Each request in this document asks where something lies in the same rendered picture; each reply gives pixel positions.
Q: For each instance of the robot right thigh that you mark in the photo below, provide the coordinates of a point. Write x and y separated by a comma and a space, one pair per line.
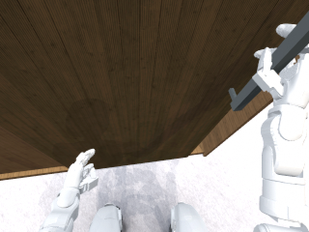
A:
185, 218

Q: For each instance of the handle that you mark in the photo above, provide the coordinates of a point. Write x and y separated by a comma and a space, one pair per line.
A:
280, 58

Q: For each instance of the wardrobe door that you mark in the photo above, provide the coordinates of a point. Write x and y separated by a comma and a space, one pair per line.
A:
16, 155
137, 80

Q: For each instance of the robot right hand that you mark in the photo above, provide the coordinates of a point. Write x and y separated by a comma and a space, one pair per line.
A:
295, 76

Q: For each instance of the left robot forearm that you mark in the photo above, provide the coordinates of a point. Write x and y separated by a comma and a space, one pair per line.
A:
64, 211

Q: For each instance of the robot left thigh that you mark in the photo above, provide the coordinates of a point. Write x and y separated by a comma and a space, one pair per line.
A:
107, 219

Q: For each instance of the robot thigh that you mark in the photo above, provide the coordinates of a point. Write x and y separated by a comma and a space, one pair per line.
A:
107, 219
185, 218

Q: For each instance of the right robot forearm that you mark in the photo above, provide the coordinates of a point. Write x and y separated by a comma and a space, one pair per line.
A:
283, 167

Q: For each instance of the robot left hand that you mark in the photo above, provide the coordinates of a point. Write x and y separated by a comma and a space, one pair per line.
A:
77, 174

